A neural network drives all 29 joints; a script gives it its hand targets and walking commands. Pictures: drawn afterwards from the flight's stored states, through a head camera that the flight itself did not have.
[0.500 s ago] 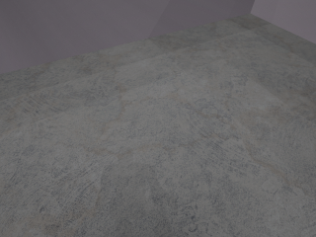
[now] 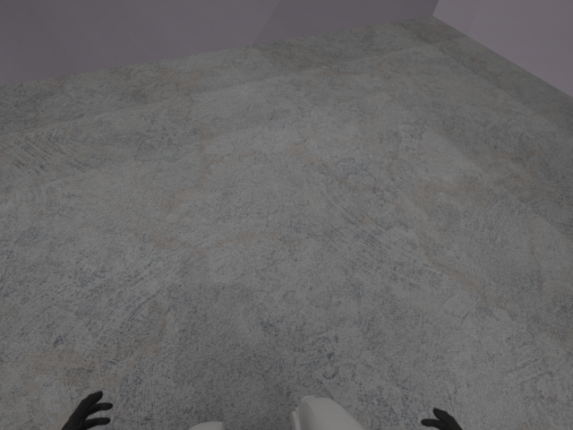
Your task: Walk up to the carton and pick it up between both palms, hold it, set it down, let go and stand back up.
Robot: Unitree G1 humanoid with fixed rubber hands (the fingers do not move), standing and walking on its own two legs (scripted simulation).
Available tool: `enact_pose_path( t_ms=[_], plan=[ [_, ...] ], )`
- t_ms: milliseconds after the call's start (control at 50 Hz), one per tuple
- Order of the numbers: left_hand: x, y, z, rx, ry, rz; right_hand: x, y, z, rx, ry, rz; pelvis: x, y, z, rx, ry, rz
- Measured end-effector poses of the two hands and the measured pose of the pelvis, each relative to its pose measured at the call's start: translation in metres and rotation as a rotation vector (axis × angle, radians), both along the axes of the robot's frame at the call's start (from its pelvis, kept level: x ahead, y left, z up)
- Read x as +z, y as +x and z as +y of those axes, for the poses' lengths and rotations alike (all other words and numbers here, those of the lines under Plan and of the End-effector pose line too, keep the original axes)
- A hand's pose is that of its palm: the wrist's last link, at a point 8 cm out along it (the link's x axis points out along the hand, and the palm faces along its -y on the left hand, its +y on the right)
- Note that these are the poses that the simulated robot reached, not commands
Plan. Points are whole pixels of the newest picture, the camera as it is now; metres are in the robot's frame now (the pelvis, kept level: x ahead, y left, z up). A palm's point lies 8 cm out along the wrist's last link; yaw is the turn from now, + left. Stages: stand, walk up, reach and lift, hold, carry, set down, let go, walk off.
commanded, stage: walk up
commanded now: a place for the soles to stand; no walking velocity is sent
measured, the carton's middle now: out of the picture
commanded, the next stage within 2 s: none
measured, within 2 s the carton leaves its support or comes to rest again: neither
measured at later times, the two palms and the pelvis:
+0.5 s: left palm out of the picture -0.12 +0.23 -0.11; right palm out of the picture -0.04 -0.33 -0.11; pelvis -0.16 -0.04 +0.00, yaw +1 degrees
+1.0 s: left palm out of the picture -0.20 +0.19 -0.11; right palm out of the picture -0.27 -0.34 -0.12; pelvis -0.32 -0.07 +0.01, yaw -5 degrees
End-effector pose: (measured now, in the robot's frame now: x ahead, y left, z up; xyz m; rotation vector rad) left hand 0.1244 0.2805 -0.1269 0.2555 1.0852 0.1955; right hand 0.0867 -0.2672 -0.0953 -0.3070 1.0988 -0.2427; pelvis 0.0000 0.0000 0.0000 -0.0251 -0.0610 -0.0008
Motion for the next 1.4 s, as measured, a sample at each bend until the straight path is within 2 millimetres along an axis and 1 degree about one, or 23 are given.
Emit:
enact_pose_path(
  t_ms=[60,120,260,380,440,500,540,580,620,640,680,780,860,920,960,1020,1080,1120,1160,1200,1240,1320,1400],
  plan=[
    [0.006,-0.012,-0.009,-0.022,-0.032,0.014,0.013,-0.032,0.001,-0.033,-0.012,0.028,0.013,-0.013,0.003,0.010,-0.029,0.010],
    [0.009,-0.032,-0.010,-0.022,-0.056,0.027,0.021,-0.053,-0.001,-0.030,-0.026,0.057,0.019,-0.029,0.004,0.013,-0.033,0.030],
    [-0.004,-0.105,-0.004,0.016,-0.038,0.128,0.022,-0.067,-0.009,-0.008,-0.025,-0.010,0.014,-0.071,-0.008,0.009,0.003,0.054],
    [-0.004,-0.165,-0.023,0.028,-0.034,0.165,0.010,-0.083,-0.025,0.029,-0.014,-0.070,0.005,-0.113,-0.024,-0.004,0.027,0.048],
    [0.002,-0.198,-0.035,0.034,-0.015,0.156,-0.003,-0.099,-0.042,0.031,-0.001,-0.088,-0.002,-0.137,-0.034,-0.009,0.038,0.039],
    [0.015,-0.242,-0.049,0.078,0.009,0.148,-0.019,-0.124,-0.058,0.024,0.026,-0.075,-0.003,-0.164,-0.044,0.015,0.003,0.012],
    [0.026,-0.275,-0.055,0.121,0.029,0.150,-0.023,-0.144,-0.062,0.028,0.055,-0.043,0.003,-0.176,-0.051,0.020,0.033,0.005],
    [0.040,-0.305,-0.057,0.158,0.061,0.170,-0.020,-0.162,-0.065,0.028,0.079,-0.015,0.014,-0.185,-0.057,-0.012,0.081,0.008],
    [0.053,-0.326,-0.059,0.159,0.087,0.203,-0.016,-0.180,-0.072,0.002,0.101,-0.012,0.023,-0.195,-0.062,-0.032,0.105,0.020],
    [0.057,-0.331,-0.061,0.147,0.095,0.212,-0.016,-0.190,-0.076,-0.009,0.105,-0.008,0.026,-0.201,-0.064,-0.033,0.106,0.026],
    [0.062,-0.329,-0.064,0.118,0.101,0.198,-0.017,-0.214,-0.086,-0.018,0.099,0.020,0.028,-0.215,-0.068,-0.029,0.098,0.039],
    [0.063,-0.305,-0.079,0.030,0.090,0.104,-0.028,-0.278,-0.103,-0.071,0.074,0.137,0.025,-0.247,-0.071,-0.051,0.069,0.078],
    [0.053,-0.293,-0.092,-0.037,0.070,0.051,-0.033,-0.319,-0.100,-0.116,0.071,0.202,0.020,-0.271,-0.070,-0.059,0.045,0.087],
    [0.041,-0.298,-0.097,-0.064,0.039,0.029,-0.031,-0.338,-0.091,-0.118,0.067,0.211,0.016,-0.291,-0.069,-0.067,0.032,0.077],
    [0.031,-0.310,-0.097,-0.069,0.016,0.028,-0.027,-0.347,-0.083,-0.114,0.063,0.197,0.014,-0.305,-0.068,-0.074,0.027,0.067],
    [0.015,-0.335,-0.092,-0.061,-0.020,0.039,-0.017,-0.365,-0.074,-0.115,0.045,0.160,0.010,-0.329,-0.064,-0.080,0.017,0.057],
    [0.000,-0.362,-0.083,-0.059,-0.047,0.070,-0.002,-0.395,-0.066,-0.145,0.023,0.127,0.010,-0.353,-0.058,-0.111,0.045,0.033],
    [-0.002,-0.380,-0.079,-0.075,-0.052,0.101,0.008,-0.420,-0.064,-0.178,0.000,0.109,0.015,-0.366,-0.053,-0.126,0.018,0.022],
    [0.004,-0.396,-0.074,-0.091,-0.052,0.122,0.020,-0.445,-0.066,-0.214,-0.030,0.108,0.022,-0.376,-0.048,-0.115,-0.027,0.018],
    [0.009,-0.409,-0.064,-0.080,-0.055,0.118,0.028,-0.462,-0.067,-0.225,-0.053,0.113,0.028,-0.386,-0.044,-0.115,-0.051,0.024],
    [0.010,-0.426,-0.051,-0.071,-0.046,0.123,0.032,-0.467,-0.066,-0.211,-0.063,0.096,0.028,-0.399,-0.041,-0.133,-0.046,0.032],
    [0.004,-0.466,-0.026,-0.069,0.005,0.195,0.033,-0.463,-0.062,-0.176,-0.051,0.011,0.023,-0.426,-0.040,-0.152,-0.015,0.048],
    [0.000,-0.501,-0.020,-0.054,0.025,0.258,0.030,-0.466,-0.059,-0.137,-0.042,-0.036,0.019,-0.454,-0.044,-0.171,0.001,0.062]
  ],
)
